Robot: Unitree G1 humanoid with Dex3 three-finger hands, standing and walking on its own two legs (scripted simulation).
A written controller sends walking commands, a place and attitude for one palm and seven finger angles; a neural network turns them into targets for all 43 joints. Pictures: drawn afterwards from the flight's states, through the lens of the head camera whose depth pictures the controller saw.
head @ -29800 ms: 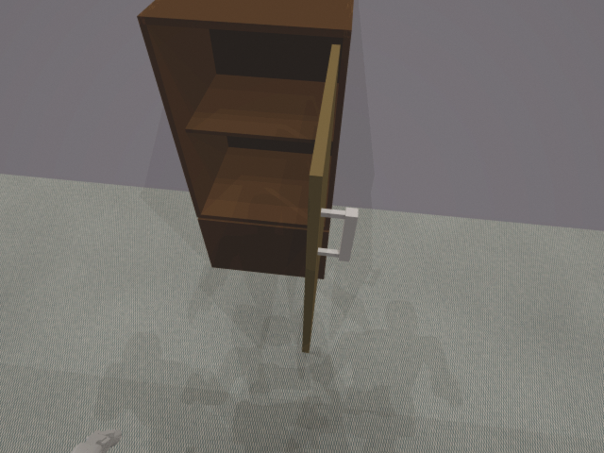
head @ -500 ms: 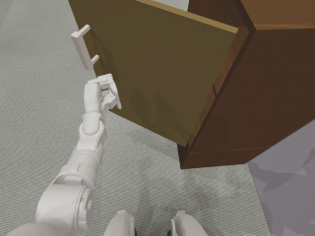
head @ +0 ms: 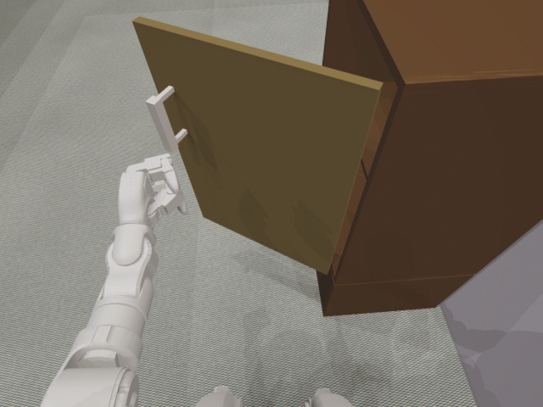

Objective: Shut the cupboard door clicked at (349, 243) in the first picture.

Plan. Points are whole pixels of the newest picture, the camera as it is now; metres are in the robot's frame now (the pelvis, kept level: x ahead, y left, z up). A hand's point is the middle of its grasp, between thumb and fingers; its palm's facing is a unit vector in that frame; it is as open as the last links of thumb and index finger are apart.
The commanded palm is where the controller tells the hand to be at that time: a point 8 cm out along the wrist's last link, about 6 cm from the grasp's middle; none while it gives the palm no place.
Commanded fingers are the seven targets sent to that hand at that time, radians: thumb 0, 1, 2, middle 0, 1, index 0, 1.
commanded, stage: draw the hand back to the body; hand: left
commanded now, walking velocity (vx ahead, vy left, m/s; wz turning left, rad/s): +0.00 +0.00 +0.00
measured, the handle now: (169, 119) +0.63 +0.19 +0.04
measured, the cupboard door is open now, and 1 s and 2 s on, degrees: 58 58 58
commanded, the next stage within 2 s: step back with the hand held close in 1.32 s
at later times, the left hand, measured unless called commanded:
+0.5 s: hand (77, 244) +0.29 +0.21 +0.14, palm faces +0.19 -0.95 -0.25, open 3.2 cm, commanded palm +0.26 +0.26 +0.17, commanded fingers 0.00 0.90 0.90 -0.78 -0.93 -0.78 -0.93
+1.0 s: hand out of the picture +0.20 +0.30 +0.22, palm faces +0.49 -0.75 -0.45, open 6.5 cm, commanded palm +0.16 +0.33 +0.23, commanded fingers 0.00 0.90 0.90 -0.20 -0.30 -0.20 -0.30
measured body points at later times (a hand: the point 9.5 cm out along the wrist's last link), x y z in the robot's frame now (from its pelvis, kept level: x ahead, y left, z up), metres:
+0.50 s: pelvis +0.02 +0.02 +0.05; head +0.01 +0.01 +0.50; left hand +0.28 +0.26 +0.16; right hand +0.22 -0.19 -0.03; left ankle +0.02 +0.12 -0.68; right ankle +0.00 -0.10 -0.68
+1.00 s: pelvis +0.03 +0.02 +0.06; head +0.00 -0.01 +0.51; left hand +0.17 +0.34 +0.25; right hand +0.21 -0.19 -0.03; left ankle +0.02 +0.12 -0.68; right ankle +0.00 -0.10 -0.68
